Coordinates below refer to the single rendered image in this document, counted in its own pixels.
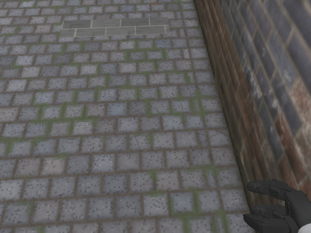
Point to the robot right hand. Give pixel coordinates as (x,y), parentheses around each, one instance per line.
(277,218)

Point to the right robot forearm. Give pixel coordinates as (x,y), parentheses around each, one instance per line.
(305,229)

